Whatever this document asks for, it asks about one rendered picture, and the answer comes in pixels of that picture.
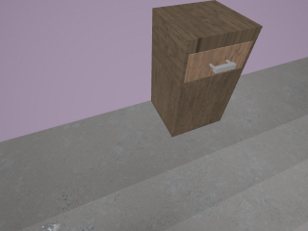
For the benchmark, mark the cabinet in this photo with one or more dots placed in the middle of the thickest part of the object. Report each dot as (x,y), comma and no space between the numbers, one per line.
(177,32)

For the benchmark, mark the drawer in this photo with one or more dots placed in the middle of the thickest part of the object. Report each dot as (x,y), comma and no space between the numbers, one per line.
(198,65)

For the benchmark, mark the handle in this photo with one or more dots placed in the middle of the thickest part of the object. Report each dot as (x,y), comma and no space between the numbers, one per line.
(223,67)

